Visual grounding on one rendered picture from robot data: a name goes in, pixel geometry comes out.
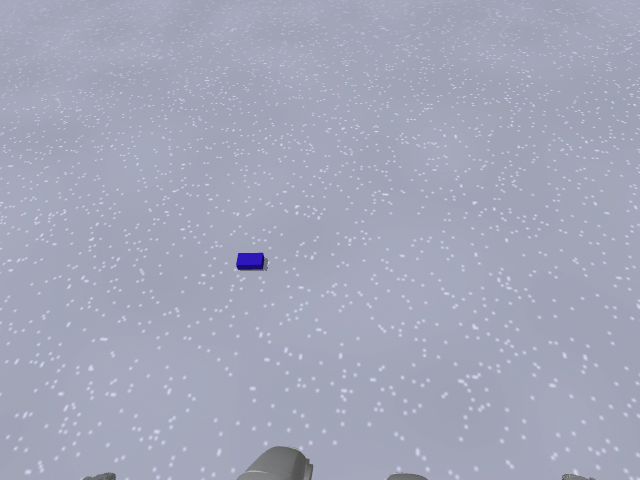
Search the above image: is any small box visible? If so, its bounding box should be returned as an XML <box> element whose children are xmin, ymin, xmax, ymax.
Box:
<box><xmin>236</xmin><ymin>253</ymin><xmax>264</xmax><ymax>270</ymax></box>

